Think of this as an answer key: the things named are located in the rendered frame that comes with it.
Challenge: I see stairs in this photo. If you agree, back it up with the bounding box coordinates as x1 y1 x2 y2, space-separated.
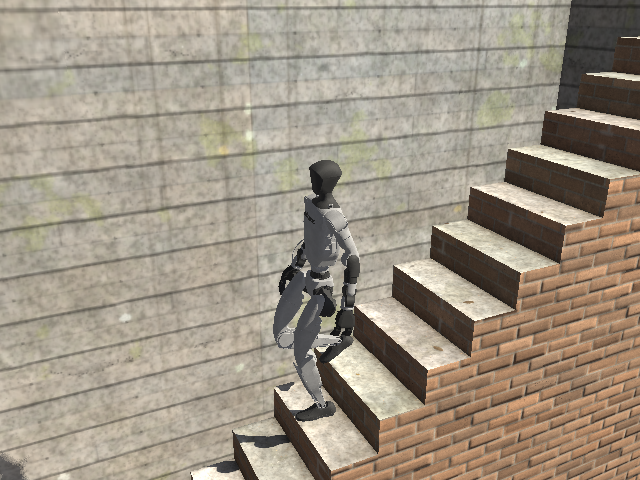
190 36 640 480

